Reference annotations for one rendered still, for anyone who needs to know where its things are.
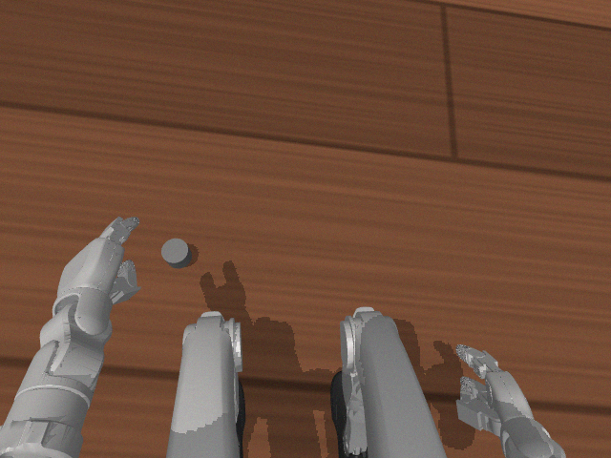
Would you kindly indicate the tin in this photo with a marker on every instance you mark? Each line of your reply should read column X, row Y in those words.
column 176, row 253

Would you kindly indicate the right robot arm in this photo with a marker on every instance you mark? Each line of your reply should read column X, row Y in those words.
column 526, row 438

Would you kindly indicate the right robot hand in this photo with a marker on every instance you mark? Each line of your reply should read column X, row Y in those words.
column 499, row 400

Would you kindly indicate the right robot foot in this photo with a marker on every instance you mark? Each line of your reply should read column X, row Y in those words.
column 339, row 417

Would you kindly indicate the left robot arm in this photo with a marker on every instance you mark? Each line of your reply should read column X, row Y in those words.
column 50, row 406

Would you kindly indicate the left robot hand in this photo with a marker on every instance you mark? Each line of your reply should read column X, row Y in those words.
column 97, row 264

